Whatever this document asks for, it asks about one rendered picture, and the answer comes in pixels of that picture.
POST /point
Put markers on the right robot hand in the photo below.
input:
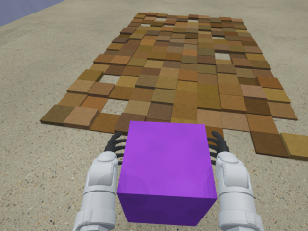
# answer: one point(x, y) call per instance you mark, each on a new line
point(220, 146)

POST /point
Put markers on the robot left forearm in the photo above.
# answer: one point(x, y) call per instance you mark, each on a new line
point(99, 196)

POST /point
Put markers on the left robot hand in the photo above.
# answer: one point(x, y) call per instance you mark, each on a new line
point(111, 145)

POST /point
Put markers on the carton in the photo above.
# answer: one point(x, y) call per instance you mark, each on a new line
point(166, 175)

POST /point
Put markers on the robot right forearm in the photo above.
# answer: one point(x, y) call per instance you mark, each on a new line
point(236, 197)

